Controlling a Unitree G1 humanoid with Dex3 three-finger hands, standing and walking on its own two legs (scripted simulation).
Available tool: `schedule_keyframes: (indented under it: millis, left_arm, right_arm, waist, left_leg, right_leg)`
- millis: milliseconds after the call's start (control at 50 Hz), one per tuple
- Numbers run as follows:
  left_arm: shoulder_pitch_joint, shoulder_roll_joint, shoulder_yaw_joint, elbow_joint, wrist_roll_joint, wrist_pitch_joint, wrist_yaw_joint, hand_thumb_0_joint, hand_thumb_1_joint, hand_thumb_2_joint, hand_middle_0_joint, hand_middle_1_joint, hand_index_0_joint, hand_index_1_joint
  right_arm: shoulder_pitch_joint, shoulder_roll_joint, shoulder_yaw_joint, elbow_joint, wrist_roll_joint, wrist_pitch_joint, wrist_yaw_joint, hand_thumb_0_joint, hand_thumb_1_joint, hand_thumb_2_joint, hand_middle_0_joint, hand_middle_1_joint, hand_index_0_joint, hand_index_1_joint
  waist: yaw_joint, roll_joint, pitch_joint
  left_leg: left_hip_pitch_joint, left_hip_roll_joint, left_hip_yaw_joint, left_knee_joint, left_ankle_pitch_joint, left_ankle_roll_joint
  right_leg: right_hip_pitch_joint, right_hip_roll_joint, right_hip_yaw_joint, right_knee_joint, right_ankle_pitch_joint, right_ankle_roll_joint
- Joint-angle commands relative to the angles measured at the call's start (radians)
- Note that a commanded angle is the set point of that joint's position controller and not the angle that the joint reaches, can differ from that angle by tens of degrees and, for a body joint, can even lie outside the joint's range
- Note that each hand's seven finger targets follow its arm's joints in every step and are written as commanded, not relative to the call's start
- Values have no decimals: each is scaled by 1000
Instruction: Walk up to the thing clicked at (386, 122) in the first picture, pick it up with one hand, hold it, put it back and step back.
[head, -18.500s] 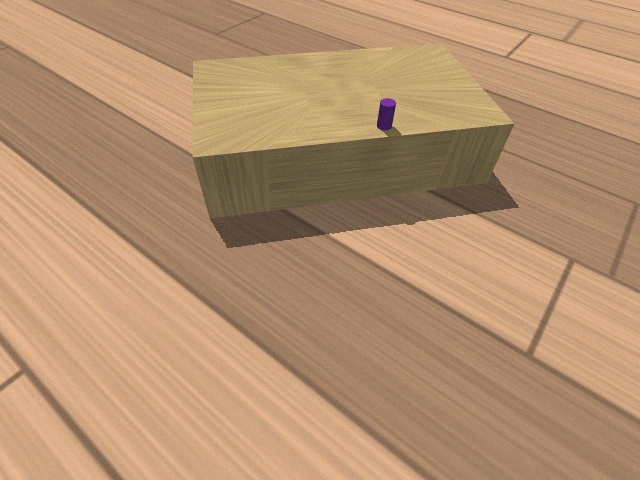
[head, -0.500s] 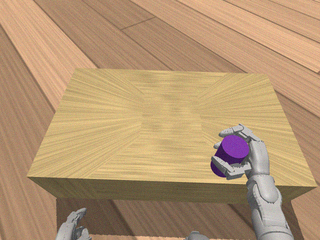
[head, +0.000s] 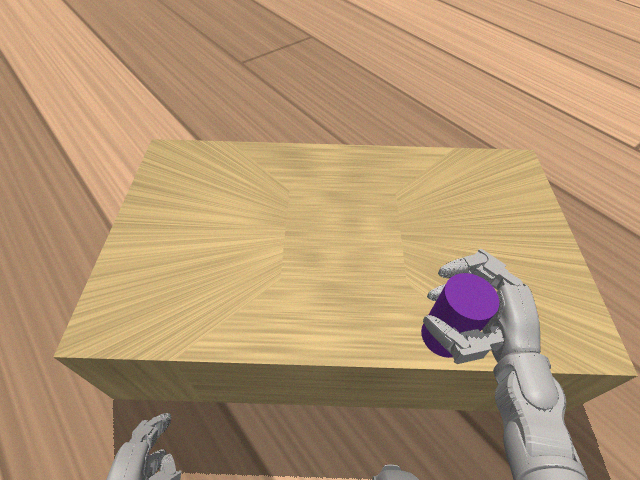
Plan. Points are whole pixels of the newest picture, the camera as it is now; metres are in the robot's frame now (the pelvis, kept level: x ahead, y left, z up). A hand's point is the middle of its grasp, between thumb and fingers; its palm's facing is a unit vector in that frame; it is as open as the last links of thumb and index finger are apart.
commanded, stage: hold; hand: right
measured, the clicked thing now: (456, 317) +0.32 -0.16 +0.02
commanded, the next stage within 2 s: crouch in 1.00 s
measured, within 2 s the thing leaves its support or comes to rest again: neither
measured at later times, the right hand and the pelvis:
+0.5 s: hand (466, 310) +0.31 -0.16 +0.05, palm faces +0.02 +1.00 +0.00, open 8.8 cm; pelvis -0.01 -0.01 +0.00, yaw +0 degrees
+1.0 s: hand (463, 308) +0.31 -0.16 +0.05, palm faces +0.02 +1.00 -0.01, open 8.8 cm; pelvis -0.01 +0.00 +0.00, yaw +0 degrees
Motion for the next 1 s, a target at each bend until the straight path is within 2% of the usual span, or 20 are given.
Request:
schedule_keyframes:
  millis: [0,40,60,120,140,180,280,300,320,420,500,520,540,600,640,800,860,880,940,980]
  left_arm:
    - [-44,116,39,-133,3,-45,11,0,890,912,-202,-305,-201,-306]
    - [-43,137,55,-124,4,-42,17,0,886,913,-202,-303,-200,-306]
    - [-42,129,47,-124,3,-42,17,0,893,910,-200,-302,-199,-302]
    - [-30,131,53,-117,5,-44,18,0,892,910,-202,-304,-201,-304]
    - [-39,135,53,-120,4,-41,21,0,886,909,-201,-302,-200,-303]
    - [-35,133,53,-120,4,-42,19,0,890,910,-201,-303,-200,-304]
    - [-41,124,41,-129,0,-42,17,0,892,904,-202,-303,-203,-302]
    - [-39,123,39,-131,1,-44,15,0,890,905,-202,-303,-202,-303]
    - [-36,128,44,-129,1,-44,14,0,887,907,-203,-302,-202,-303]
    - [-44,129,43,-125,1,-49,17,0,890,907,-202,-302,-201,-303]
    - [-37,128,45,-122,5,-51,22,0,883,911,-200,-299,-197,-302]
    - [-45,124,38,-124,4,-53,21,0,887,909,-200,-299,-198,-301]
    - [-38,133,49,-123,6,-52,22,0,886,910,-202,-299,-199,-301]
    - [-30,135,49,-125,5,-50,25,0,892,910,-198,-300,-198,-300]
    - [-35,125,40,-121,2,-54,24,0,892,910,-198,-301,-198,-301]
    - [-35,127,42,-121,3,-50,25,0,882,911,-199,-298,-196,-301]
    - [-30,125,42,-124,5,-49,24,0,891,906,-198,-300,-198,-300]
    - [-31,129,42,-118,2,-47,25,0,891,908,-198,-300,-198,-300]
    - [-33,121,40,-114,4,-49,25,0,892,906,-198,-300,-198,-299]
    - [-28,131,47,-108,4,-47,23,0,892,905,-200,-300,-200,-300]
  right_arm:
    - [-276,-102,-46,-278,26,-96,-13,0,-373,-1342,1394,1474,1410,1474]
    - [-334,-152,-84,-291,23,-99,-23,0,-371,-1354,1401,1487,1420,1487]
    - [-311,-118,-49,-251,20,-94,-20,0,-381,-1361,1407,1494,1426,1494]
    - [-330,-116,-46,-264,20,-94,-19,0,-365,-1360,1404,1493,1423,1493]
    - [-320,-144,-71,-265,18,-95,-25,0,-371,-1354,1406,1490,1424,1490]
    - [-298,-102,-28,-232,16,-84,-14,0,-355,-1349,1391,1480,1411,1480]
    - [-290,-111,-37,-233,18,-72,-8,0,-373,-1346,1390,1475,1409,1475]
    - [-323,-101,-27,-242,22,-74,-8,0,-376,-1346,1397,1478,1414,1478]
    - [-332,-123,-50,-272,22,-79,-16,0,-361,-1341,1395,1476,1413,1476]
    - [-354,-104,-34,-236,21,-78,-35,0,-372,-1347,1400,1482,1418,1482]
    - [-353,-142,-65,-223,10,-87,-41,0,-357,-1341,1394,1477,1412,1477]
    - [-317,-96,-24,-173,13,-81,-30,0,-359,-1338,1399,1477,1416,1477]
    - [-347,-130,-54,-231,14,-89,-30,0,-349,-1333,1390,1470,1408,1470]
    - [-359,-142,-48,-296,15,-91,-22,0,-365,-1336,1391,1472,1408,1471]
    - [-305,-104,-30,-236,24,-78,-18,0,-363,-1333,1387,1467,1405,1467]
    - [-352,-153,-82,-257,22,-94,-36,0,-374,-1343,1403,1481,1420,1480]
    - [-331,-133,-54,-286,19,-95,-21,0,-383,-1343,1394,1475,1412,1475]
    - [-320,-121,-40,-233,18,-86,-20,0,-384,-1341,1391,1472,1409,1471]
    - [-341,-111,-38,-220,25,-80,-4,0,-359,-1341,1387,1473,1406,1473]
    - [-326,-123,-53,-204,27,-81,-4,0,-373,-1354,1407,1490,1425,1490]
  waist:
    - [-3,-2,-308]
    - [-1,-12,-294]
    - [9,10,-274]
    - [7,8,-284]
    - [-3,1,-270]
    - [10,18,-266]
    - [-5,-19,-306]
    - [8,-25,-292]
    - [-9,-40,-310]
    - [6,-26,-223]
    - [-1,6,-253]
    - [7,16,-222]
    - [-4,-4,-275]
    - [-9,-44,-342]
    - [1,0,-296]
    - [-8,1,-268]
    - [-13,-34,-337]
    - [8,-3,-294]
    - [17,13,-297]
    - [3,20,-271]
  left_leg:
    - [22,-24,39,-133,316,19]
    - [10,-21,33,-137,316,16]
    - [5,-21,33,-137,312,16]
    - [4,-22,39,-133,300,19]
    - [11,-21,36,-142,285,19]
    - [4,-24,41,-140,275,20]
    - [1,-27,50,-136,272,27]
    - [-6,-28,55,-132,266,29]
    - [1,-31,58,-127,263,33]
    - [-33,-31,54,-155,158,34]
    - [-6,-23,38,-156,188,29]
    - [-22,-25,41,-155,182,28]
    - [-4,-24,38,-150,201,29]
    - [20,-24,40,-144,251,30]
    - [24,-27,48,-148,269,24]
    - [24,-22,34,-158,254,23]
    - [49,-22,36,-144,325,23]
    - [37,-24,41,-147,337,20]
    - [26,-17,32,-150,355,11]
    - [20,-20,37,-148,332,14]
  right_leg:
    - [274,33,-24,-94,199,-44]
    - [270,31,-27,-87,194,-45]
    - [266,31,-27,-89,188,-45]
    - [257,30,-22,-92,181,-45]
    - [258,30,-23,-97,170,-43]
    - [256,30,-22,-103,159,-44]
    - [292,28,-15,-113,177,-37]
    - [287,28,-13,-120,173,-35]
    - [299,25,-8,-123,182,-31]
    - [255,26,-12,-149,60,-33]
    - [248,30,-18,-127,88,-39]
    - [241,29,-17,-130,83,-39]
    - [260,29,-17,-123,103,-37]
    - [306,31,-19,-118,155,-34]
    - [280,32,-18,-119,168,-38]
    - [264,33,-22,-120,149,-42]
    - [314,34,-24,-107,218,-40]
    - [306,32,-23,-110,224,-43]
    - [279,34,-27,-95,223,-50]
    - [266,32,-23,-104,209,-49]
